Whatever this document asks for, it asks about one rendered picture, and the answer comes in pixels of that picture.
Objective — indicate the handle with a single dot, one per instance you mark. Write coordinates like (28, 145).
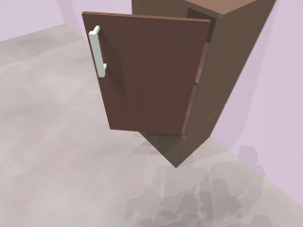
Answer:
(101, 67)

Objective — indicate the cupboard door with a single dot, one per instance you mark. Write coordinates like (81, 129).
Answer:
(152, 63)

